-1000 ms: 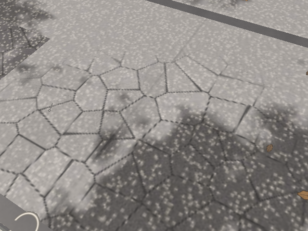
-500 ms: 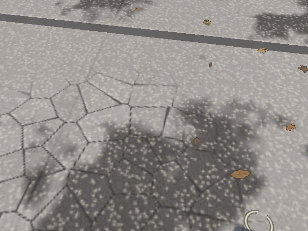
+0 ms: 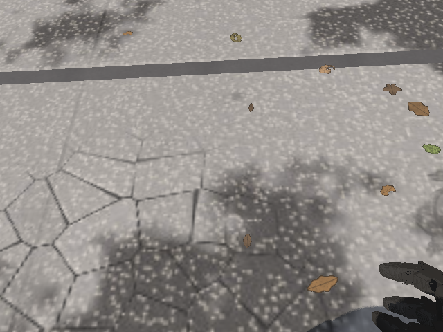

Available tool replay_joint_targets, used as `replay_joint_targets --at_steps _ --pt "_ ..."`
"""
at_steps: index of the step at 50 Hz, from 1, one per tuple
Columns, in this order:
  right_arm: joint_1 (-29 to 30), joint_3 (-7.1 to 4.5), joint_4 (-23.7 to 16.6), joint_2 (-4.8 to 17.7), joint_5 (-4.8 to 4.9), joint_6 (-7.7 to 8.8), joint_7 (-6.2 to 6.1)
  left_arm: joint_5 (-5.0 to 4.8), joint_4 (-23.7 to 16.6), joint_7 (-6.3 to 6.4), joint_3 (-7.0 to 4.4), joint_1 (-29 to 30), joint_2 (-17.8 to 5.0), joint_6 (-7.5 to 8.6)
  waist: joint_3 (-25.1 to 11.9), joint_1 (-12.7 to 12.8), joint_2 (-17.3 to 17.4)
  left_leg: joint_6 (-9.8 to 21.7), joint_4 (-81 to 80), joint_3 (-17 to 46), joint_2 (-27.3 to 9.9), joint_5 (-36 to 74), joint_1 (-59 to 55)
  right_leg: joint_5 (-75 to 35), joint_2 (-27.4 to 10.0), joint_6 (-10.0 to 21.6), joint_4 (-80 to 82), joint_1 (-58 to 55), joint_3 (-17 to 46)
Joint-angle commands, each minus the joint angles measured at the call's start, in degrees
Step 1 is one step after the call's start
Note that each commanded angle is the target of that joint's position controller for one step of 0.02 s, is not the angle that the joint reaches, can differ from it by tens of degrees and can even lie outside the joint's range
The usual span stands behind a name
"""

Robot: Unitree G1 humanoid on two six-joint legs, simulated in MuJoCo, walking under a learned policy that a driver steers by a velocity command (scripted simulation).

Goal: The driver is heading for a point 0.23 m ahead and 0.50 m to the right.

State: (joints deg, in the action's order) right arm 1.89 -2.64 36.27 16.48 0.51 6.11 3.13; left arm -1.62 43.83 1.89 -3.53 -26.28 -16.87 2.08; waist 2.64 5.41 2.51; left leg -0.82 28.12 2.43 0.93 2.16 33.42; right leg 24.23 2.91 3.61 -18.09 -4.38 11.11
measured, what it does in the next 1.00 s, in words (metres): walks ahead, turning right: left foot, then right foot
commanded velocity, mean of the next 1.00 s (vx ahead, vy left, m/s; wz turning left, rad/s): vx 0.49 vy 0.00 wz -0.59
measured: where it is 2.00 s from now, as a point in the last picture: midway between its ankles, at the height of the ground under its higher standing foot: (344, 248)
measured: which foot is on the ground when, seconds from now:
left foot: up 0.00-0.02, down 0.04-0.56, up 0.58-1.00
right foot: down 0.00-0.06, up 0.08-0.54, down 0.56-1.00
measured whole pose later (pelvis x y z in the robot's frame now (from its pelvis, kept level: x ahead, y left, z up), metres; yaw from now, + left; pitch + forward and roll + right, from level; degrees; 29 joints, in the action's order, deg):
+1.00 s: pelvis +0.56 -0.15 +0.00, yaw -35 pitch +1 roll +0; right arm -0.9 -1.6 38.2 17.1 0.2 5.8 2.1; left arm -1.2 41.1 0.9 -4.0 -21.3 -17.8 2.3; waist 1.8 4.9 2.9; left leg -1.8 29.1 4.0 -0.6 0.6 30.0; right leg 22.3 5.9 3.3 -25.8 3.9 11.0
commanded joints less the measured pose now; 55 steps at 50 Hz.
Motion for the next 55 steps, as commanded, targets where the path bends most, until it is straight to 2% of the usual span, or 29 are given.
replay_joint_targets --at_steps 1,2,3,4,5,6,7,8,9,13,18,23,25,27,28,29,30,31,32,33,34,38,43,48,51,52,53,54,55 --pt "-3.82 -3.5 -3.01 9.06 0.09 1.22 -0.96 0.44 -3.06 0.26 -2.96 2.34 -10.05 -0.03 -3.5 -6.4 -11.18 3.0 -0.55 -2.08 1.51 -4.68 -14.46 -45.67 -12.06 4.03 -7.43 5.1 7.69" --pt "-11.92 -4.31 -1.75 10.7 -0.19 1.12 -1.56 0.81 -4.0 -0.07 -2.43 4.0 -9.06 -0.21 -10.05 -11.01 -10.78 5.22 -0.34 -1.19 -0.92 -3.12 -27.89 -47.11 -8.74 2.06 -18.42 9.51 5.87" --pt "-21.76 -4.77 -1.35 14.03 -1.23 0.71 -2.25 2.29 -5.73 -0.3 -1.0 3.03 -4.93 -0.15 -20.98 -13.59 -3.44 8.78 2.72 10.87 -12.03 -7.24 -47.01 -29.63 -4.12 0.47 -35.64 20.34 3.95" --pt "-22.62 -4.75 0.51 14.95 -1.71 0.37 -1.35 -0.08 -6.14 -0.6 0.36 -7.14 -0.04 0.32 -29.62 -7.23 19.11 17.01 -5.92 40.52 -25.38 -21.14 -62.19 11.34 3.06 -2.64 -54.13 39.12 1.68" --pt "-20.88 -3.38 -0.87 8.44 -0.86 0.11 -1.45 -1.18 -4.64 -0.6 -0.88 -3.75 -7.3 0.36 -22.71 -9.17 10.99 14.69 -10.34 40.47 -23.45 -30.26 -56.39 7.95 -1.51 -3.16 -59.39 44.09 2.39" --pt "-17.76 -2.81 -0.75 6.14 -0.38 -0.3 -2.0 -1.33 -5.75 -0.74 -1.76 3.41 -10.21 0.31 -13.3 -10.15 5.1 12.71 -11.26 29.61 -21.47 -28.69 -47.3 2.4 -3.79 -3.38 -58.76 45.74 -0.53" --pt "-15.44 -2.68 -0.28 6.09 -0.7 -0.58 -2.18 -0.66 -6.39 -0.56 -1.63 6.54 -9.53 0.3 -8.15 -8.82 -0.19 11.98 -12.36 22.89 -19.44 -21.22 -38.81 -1.52 -6.21 -3.54 -56.95 43.71 -2.57" --pt "-14.31 -2.58 0.54 5.52 -1.09 -0.62 -2.29 0.14 -6.98 -0.73 -1.75 8.54 -8.67 0.4 -4.87 -7.74 -0.58 11.96 -13.8 18.07 -17.63 -15.59 -32.6 -3.55 -7.87 -3.42 -54.51 42.07 -2.94" --pt "-13.71 -2.48 0.97 5.35 -1.62 -0.27 -2.5 -0.16 -7.05 -1.01 -1.7 7.62 -7.39 0.08 -4.12 -6.24 1.54 11.79 -15.59 14.25 -16.52 -13.2 -28.65 -4.85 -9.3 -3.22 -53.24 39.04 -2.87" --pt "-12.96 -3.06 3.36 6.13 -0.38 1.02 -2.59 0.05 -8.81 -1.19 -0.77 10.5 -3.63 -1.34 -0.18 -5.3 1.61 13.59 -20.93 5.83 -17.17 -8.59 -24.31 -6.47 -11.34 -3.73 -46.24 41.7 -4.43" --pt "-13.18 -3.69 4.84 8.75 -0.45 0.32 -2.8 0.33 -10.04 -2.85 -0.09 16.68 -2.89 -0.28 1.06 -7.05 -0.02 11.73 -21.39 -5.96 -14.59 -0.85 -26.84 -22.14 -10.7 -3.9 -31.07 41.53 -7.45" --pt "-17.5 -4.44 6.85 11.72 0.99 -1.38 -2.86 0.15 -13.29 -4.63 -0.02 24.72 -3.17 -0.06 2.87 -9.54 -0.15 9.25 -19.03 -10.97 -16.31 3.47 -34.21 -22.53 -8.52 -1.53 -19.72 40.07 -12.0" --pt "-17.63 -4.91 7.03 13.47 1.62 -2.3 -3.04 0.46 -13.98 -4.91 -0.99 23.5 -5.03 -0.36 0.9 -7.59 1.18 8.09 -12.73 -12.84 -16.88 19.23 -37.65 -16.73 -5.44 0.63 -18.17 36.2 -14.7" --pt "-16.64 -4.84 6.63 13.79 2.22 -3.35 -3.36 0.41 -11.34 -4.51 -3.56 11.26 -9.06 -0.88 -6.3 -0.02 1.34 5.87 5.63 -15.94 -15.01 32.37 -35.08 -15.69 -0.09 4.04 -14.78 19.36 -17.67" --pt "-17.56 -3.82 5.93 11.54 1.2 -3.28 -3.72 0.06 -8.45 -3.58 -5.71 0.41 -13.12 -1.51 -11.68 4.74 -1.8 3.38 21.85 -16.26 -12.94 22.04 -23.5 -16.88 -1.01 6.56 -14.0 1.91 -12.56" --pt "-23.17 -0.91 2.34 2.77 -1.66 -2.26 -3.14 -0.75 -8.73 -2.93 -6.9 1.63 -20.89 -1.28 -15.73 -2.63 -19.19 -0.69 43.82 -13.66 -2.59 -30.95 3.34 -8.03 -16.89 16.81 -10.41 -17.01 19.61" --pt "-18.42 -0.81 1.48 5.94 -0.08 -0.23 -2.64 -0.21 -11.48 -3.42 -5.44 0.56 -16.86 0.07 -25.59 0.88 -13.35 -0.31 51.8 1.25 0.6 -37.14 10.01 3.49 -22.17 20.95 0.02 -20.53 38.86" --pt "-11.96 -1.91 -0.18 10.16 2.25 0.89 -2.27 0.5 -10.62 -3.81 -4.14 2.32 -12.78 1.19 -17.24 2.2 -8.87 1.07 51.4 2.71 -2.2 -31.17 14.8 0.29 -20.94 17.33 2.35 -15.64 31.35" --pt "-11.04 -1.45 -0.54 9.22 2.03 1.6 -2.44 0.5 -10.36 -3.81 -3.63 5.01 -11.41 1.74 -11.78 -0.14 -6.2 1.91 46.56 2.49 -4.57 -26.21 13.5 -5.06 -18.79 15.56 2.1 -7.83 24.65" --pt "-11.28 -1.5 0.22 9.07 0.44 1.78 -2.81 0.5 -10.78 -3.66 -2.96 9.03 -9.43 1.81 -8.31 -2.67 -3.73 1.55 41.48 2.63 -6.49 -23.23 9.83 -12.16 -16.55 14.03 1.88 -0.1 18.84" --pt "-12.33 -1.83 0.67 9.58 -0.36 1.39 -2.8 1.23 -11.53 -3.35 -2.39 11.66 -8.18 1.89 -7.03 -4.78 -4.99 1.19 38.47 3.14 -7.65 -20.99 5.48 -18.2 -14.86 13.59 2.74 5.51 15.05" --pt "-11.67 -1.23 0.92 7.07 -1.45 -0.59 -2.58 1.15 -10.52 -2.04 -2.47 12.03 -9.18 2.11 -4.3 -6.22 -4.19 -2.16 28.9 0.86 -6.68 -15.93 1.23 -28.97 -11.96 13.78 4.93 15.26 7.88" --pt "-0.73 0.1 -1.51 4.33 -0.94 -0.54 -2.0 0.58 -8.04 -0.9 -2.92 8.29 -10.59 1.41 -1.26 -2.05 -6.0 -3.66 7.91 -0.06 -2.45 1.67 -3.96 -20.44 -7.59 9.59 4.25 20.01 3.75" --pt "0.49 -0.99 -2.05 6.99 -0.11 0.46 -1.09 0.25 -5.59 -0.72 -2.72 5.21 -9.34 0.87 -1.45 -1.84 -8.23 -1.17 1.57 2.15 -1.99 -0.09 -6.28 -16.31 -11.13 7.96 -1.95 13.34 10.06" --pt "-7.8 -2.37 0.12 8.57 -0.59 1.03 -1.36 0.74 -4.87 -0.94 -2.13 5.45 -7.4 0.33 -3.91 -6.02 -9.67 2.61 -1.47 -0.88 -1.08 -5.17 -17.1 -26.23 -9.41 5.6 -10.19 11.66 9.67" --pt "-14.94 -3.08 0.87 10.68 -1.38 1.33 -1.65 1.32 -5.43 -1.17 -1.04 5.21 -4.68 0.35 -10.77 -9.23 -6.86 5.86 0.12 4.22 -6.82 -5.0 -29.29 -24.86 -6.42 3.55 -22.48 15.4 6.63" --pt "-21.18 -4.49 2.21 16.13 -2.76 0.98 -1.84 0.12 -5.99 -0.99 -0.03 -1.79 -1.78 0.75 -19.45 -8.16 7.89 15.42 -2.63 26.84 -19.18 -9.3 -49.25 -10.25 1.9 -1.85 -43.19 33.08 -0.41" --pt "-23.09 -4.14 3.5 13.3 -1.2 0.55 -1.04 -0.12 -5.45 -0.73 -0.14 -3.31 -4.29 1.16 -19.82 -8.27 14.24 18.66 -9.93 42.82 -24.13 -14.66 -51.45 10.04 3.23 -3.71 -53.42 42.48 0.49" --pt "-19.74 -2.95 2.84 9.41 -0.4 0.33 -1.15 -0.47 -5.26 -0.57 -1.36 1.65 -8.62 0.98 -12.34 -8.98 7.0 16.88 -9.97 36.76 -23.11 -12.64 -45.33 7.6 0.94 -4.27 -58.1 45.58 2.13"
Keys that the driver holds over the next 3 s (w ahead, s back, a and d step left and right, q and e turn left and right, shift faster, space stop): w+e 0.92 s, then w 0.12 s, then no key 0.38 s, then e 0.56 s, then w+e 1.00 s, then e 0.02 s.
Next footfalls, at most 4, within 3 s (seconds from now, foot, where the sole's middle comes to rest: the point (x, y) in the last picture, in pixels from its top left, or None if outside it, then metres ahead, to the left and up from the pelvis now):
0.04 left None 0.22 0.12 -0.77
0.56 right None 0.44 -0.20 -0.77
1.04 left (315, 225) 0.79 -0.15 -0.77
1.44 right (396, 249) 0.72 -0.40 -0.77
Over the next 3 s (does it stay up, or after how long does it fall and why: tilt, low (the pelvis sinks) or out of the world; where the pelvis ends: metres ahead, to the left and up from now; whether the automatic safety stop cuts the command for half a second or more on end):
stays up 0.86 -0.61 0.00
